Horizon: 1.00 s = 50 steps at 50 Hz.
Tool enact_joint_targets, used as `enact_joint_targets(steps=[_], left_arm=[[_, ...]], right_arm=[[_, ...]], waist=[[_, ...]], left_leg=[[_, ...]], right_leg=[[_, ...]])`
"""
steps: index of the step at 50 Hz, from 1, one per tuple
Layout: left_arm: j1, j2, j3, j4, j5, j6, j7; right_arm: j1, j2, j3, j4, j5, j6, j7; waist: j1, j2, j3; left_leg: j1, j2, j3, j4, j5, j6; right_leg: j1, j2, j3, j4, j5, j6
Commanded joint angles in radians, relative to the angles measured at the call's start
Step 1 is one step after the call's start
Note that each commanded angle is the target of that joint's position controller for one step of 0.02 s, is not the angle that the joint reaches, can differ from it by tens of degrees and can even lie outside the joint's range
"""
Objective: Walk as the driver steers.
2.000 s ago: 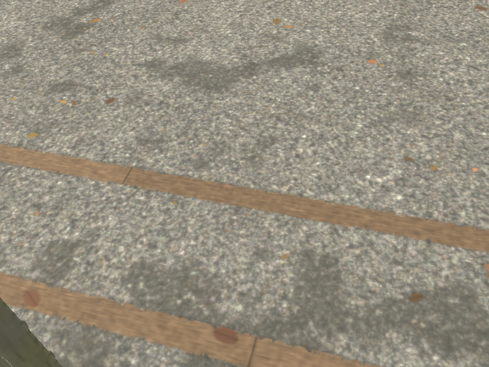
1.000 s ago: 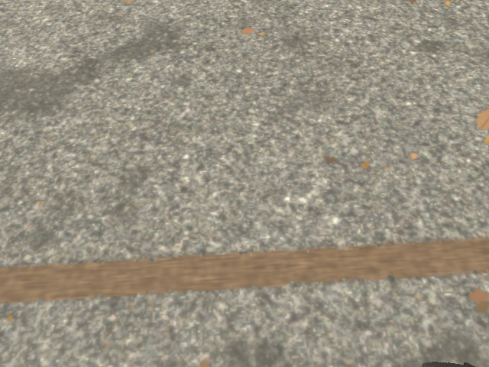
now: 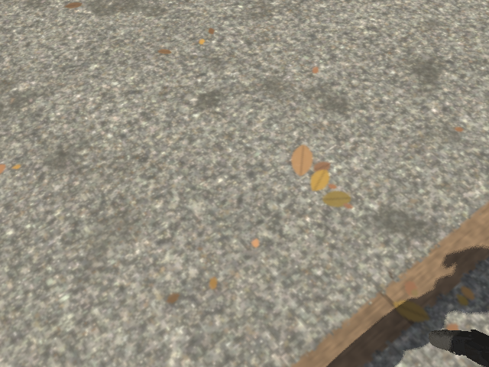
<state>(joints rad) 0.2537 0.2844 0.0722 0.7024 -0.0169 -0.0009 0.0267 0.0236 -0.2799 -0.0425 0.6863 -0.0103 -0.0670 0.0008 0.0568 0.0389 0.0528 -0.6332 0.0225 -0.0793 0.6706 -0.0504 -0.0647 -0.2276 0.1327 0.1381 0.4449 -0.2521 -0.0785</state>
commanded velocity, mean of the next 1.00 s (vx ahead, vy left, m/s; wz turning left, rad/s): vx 0.03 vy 0.00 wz -0.09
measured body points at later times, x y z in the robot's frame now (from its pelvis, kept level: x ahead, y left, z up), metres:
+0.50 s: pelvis +0.07 +0.01 -0.01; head +0.08 +0.00 +0.44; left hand +0.18 +0.27 -0.13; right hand +0.20 -0.24 -0.12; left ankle +0.15 +0.12 -0.74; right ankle +0.05 -0.13 -0.74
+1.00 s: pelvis +0.10 -0.01 -0.01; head +0.11 -0.01 +0.44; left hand +0.18 +0.24 -0.15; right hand +0.19 -0.26 -0.14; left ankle +0.15 +0.12 -0.74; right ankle +0.05 -0.13 -0.74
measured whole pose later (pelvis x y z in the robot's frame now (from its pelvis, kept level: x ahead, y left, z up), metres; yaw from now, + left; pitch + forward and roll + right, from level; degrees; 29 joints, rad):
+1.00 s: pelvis +0.10 -0.01 -0.01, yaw -2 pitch -1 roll +0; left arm 0.28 0.20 0.03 0.87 0.01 -0.01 0.03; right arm 0.17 -0.22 -0.04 0.89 0.00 0.01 -0.03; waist -0.01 0.01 0.03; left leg -0.32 0.01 -0.03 0.57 -0.23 -0.02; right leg -0.17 0.01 0.04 0.56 -0.38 0.00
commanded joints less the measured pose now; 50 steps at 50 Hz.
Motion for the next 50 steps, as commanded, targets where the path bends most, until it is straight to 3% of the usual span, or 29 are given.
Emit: enact_joint_targets(steps=[1, 3, 4, 5, 6, 7, 8, 9, 11, 12, 14, 16, 18, 20, 21, 22, 23, 28, 37, 50], left_arm=[[0.004, 0.124, 0.025, -0.053, 0.008, -0.009, 0.008], [-0.029, 0.108, 0.016, -0.056, 0.006, -0.012, 0.008], [-0.016, 0.082, 0.008, -0.064, 0.015, -0.019, 0.006], [0.06, 0.049, -0.003, -0.064, 0.034, -0.031, 0.002], [0.143, 0.061, -0.007, -0.045, 0.018, -0.03, 0.002], [0.139, 0.129, 0.007, -0.031, 0.015, -0.014, 0.0], [0.073, 0.148, 0.017, -0.034, 0.008, 0.009, 0.003], [0.041, 0.136, 0.019, -0.03, 0.008, 0.033, 0.008], [0.035, 0.098, 0.014, -0.024, 0.011, 0.061, 0.011], [0.042, 0.065, 0.005, -0.016, 0.01, 0.062, 0.01], [0.029, 0.03, -0.007, -0.006, 0.016, 0.051, 0.009], [0.036, 0.04, -0.003, 0.01, 0.016, 0.043, 0.005], [0.048, 0.039, -0.002, 0.027, 0.023, 0.04, 0.0], [0.017, 0.085, 0.001, 0.001, 0.045, 0.035, 0.002], [0.014, 0.118, 0.013, 0.029, 0.037, 0.032, 0.0], [-0.002, 0.069, 0.002, 0.021, 0.036, 0.022, -0.004], [-0.01, 0.045, -0.008, 0.028, 0.043, 0.012, -0.003], [0.015, 0.048, -0.011, 0.043, 0.03, -0.019, 0.001], [0.055, 0.029, -0.018, 0.073, 0.024, -0.021, 0.006], [0.074, 0.01, -0.019, 0.143, 0.022, -0.022, 0.01]], right_arm=[[0.003, -0.101, -0.028, -0.062, -0.002, -0.013, 0.009], [0.049, -0.103, -0.034, -0.056, -0.01, -0.026, 0.011], [0.075, -0.132, -0.039, -0.06, -0.026, -0.035, 0.006], [0.105, -0.177, -0.042, -0.071, -0.049, -0.034, -0.002], [0.161, -0.133, -0.034, -0.046, -0.055, -0.02, -0.003], [0.165, -0.074, -0.017, -0.041, -0.017, -0.011, 0.002], [0.14, -0.064, -0.012, -0.044, -0.001, -0.001, 0.004], [0.109, -0.069, -0.009, -0.046, 0.0, 0.009, 0.007], [0.03, -0.082, -0.008, -0.055, -0.006, 0.028, 0.009], [0.007, -0.083, -0.01, -0.055, -0.012, 0.035, 0.009], [0.034, -0.08, -0.012, -0.043, -0.011, 0.043, 0.006], [0.06, -0.085, -0.012, -0.031, -0.003, 0.047, 0.002], [0.075, -0.073, -0.005, -0.02, 0.005, 0.051, -0.001], [0.102, -0.057, 0.005, -0.007, -0.007, 0.041, 0.005], [0.109, -0.057, 0.0, -0.016, -0.009, 0.039, 0.007], [0.079, -0.064, -0.001, -0.013, -0.016, 0.036, 0.005], [0.08, -0.051, -0.001, -0.011, -0.011, 0.036, 0.003], [0.122, -0.04, -0.003, 0.023, -0.003, 0.04, -0.008], [0.14, -0.042, -0.011, 0.078, 0.004, 0.048, -0.019], [0.143, -0.039, -0.02, 0.172, 0.01, 0.066, -0.038]], waist=[[-0.022, -0.147, -0.165], [-0.066, -0.154, -0.152], [-0.069, -0.113, -0.186], [-0.035, 0.029, -0.263], [-0.04, 0.215, -0.358], [-0.044, 0.142, -0.351], [-0.057, 0.075, -0.282], [-0.051, 0.041, -0.226], [-0.021, 0.06, -0.143], [-0.015, 0.088, -0.125], [-0.04, 0.124, -0.141], [-0.043, 0.122, -0.165], [-0.032, 0.11, -0.152], [-0.049, 0.042, -0.116], [-0.086, -0.095, -0.073], [-0.066, -0.099, -0.053], [-0.076, -0.117, -0.047], [-0.076, -0.091, -0.034], [-0.064, -0.044, -0.056], [-0.065, -0.043, -0.048]], left_leg=[[0.167, -0.028, 0.02, -0.079, -0.001, 0.03], [0.267, -0.025, 0.035, -0.22, 0.084, 0.075], [0.402, 0.043, -0.014, -0.248, 0.372, 0.113], [0.608, 0.211, -0.148, -0.176, 0.81, 0.213], [0.728, 0.382, -0.374, -0.203, 0.894, 0.393], [0.686, 0.399, -0.453, -0.239, 0.652, 0.413], [0.632, 0.345, -0.406, -0.261, 0.428, 0.371], [0.56, 0.3, -0.355, -0.291, 0.249, 0.332], [0.384, 0.219, -0.247, -0.362, 0.004, 0.272], [0.328, 0.169, -0.182, -0.379, -0.04, 0.248], [0.342, 0.139, -0.135, -0.375, -0.074, 0.247], [0.365, 0.145, -0.14, -0.357, -0.155, 0.252], [0.32, 0.13, -0.133, -0.351, -0.288, 0.213], [0.235, 0.093, -0.099, -0.314, -0.421, 0.125], [0.278, 0.022, 0.0, -0.292, -0.389, 0.089], [0.346, 0.008, 0.02, -0.237, -0.318, 0.068], [0.383, 0.004, 0.03, -0.212, -0.265, 0.071], [0.401, 0.006, 0.028, -0.18, -0.148, 0.09], [0.431, 0.012, 0.025, -0.154, -0.002, 0.082], [0.455, 0.015, 0.022, -0.157, 0.022, 0.08]], right_leg=[[0.079, -0.267, 0.18, 0.03, 0.583, -0.108], [0.081, -0.241, 0.197, 0.105, 0.528, -0.078], [0.041, -0.177, 0.175, 0.183, 0.449, -0.038], [-0.088, -0.091, 0.112, 0.343, 0.119, 0.014], [-0.213, -0.025, 0.068, 0.521, -0.384, 0.079], [-0.242, -0.07, 0.074, 0.611, -0.467, 0.117], [-0.275, -0.092, 0.054, 0.671, -0.425, 0.142], [-0.287, -0.108, 0.029, 0.69, -0.379, 0.157], [-0.206, -0.142, -0.009, 0.573, -0.293, 0.166], [-0.145, -0.137, -0.048, 0.478, -0.265, 0.167], [-0.079, -0.135, -0.08, 0.331, -0.218, 0.161], [-0.018, -0.134, -0.092, 0.193, -0.098, 0.144], [0.067, -0.124, -0.116, 0.038, 0.025, 0.11], [0.099, -0.219, -0.017, 0.011, 0.051, 0.057], [-0.037, -0.21, -0.009, 0.01, -0.133, 0.024], [-0.113, -0.201, -0.006, -0.033, -0.22, 0.023], [-0.15, -0.204, -0.001, -0.056, -0.238, 0.036], [-0.136, -0.189, -0.018, -0.027, -0.103, 0.062], [-0.088, -0.169, -0.041, 0.005, 0.026, 0.059], [-0.069, -0.153, -0.066, -0.008, 0.065, 0.063]])
Keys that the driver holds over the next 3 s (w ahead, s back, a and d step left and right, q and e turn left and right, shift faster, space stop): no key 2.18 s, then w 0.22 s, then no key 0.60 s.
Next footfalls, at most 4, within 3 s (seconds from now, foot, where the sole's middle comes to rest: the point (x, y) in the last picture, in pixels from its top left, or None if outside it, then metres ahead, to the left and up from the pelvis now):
0.08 left None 0.19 0.12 -0.78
0.38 right None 0.09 -0.13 -0.78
2.76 right None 0.33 -0.11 -0.78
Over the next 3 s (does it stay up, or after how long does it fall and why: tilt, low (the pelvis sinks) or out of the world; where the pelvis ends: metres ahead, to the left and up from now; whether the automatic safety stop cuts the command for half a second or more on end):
stays up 0.25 -0.01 -0.01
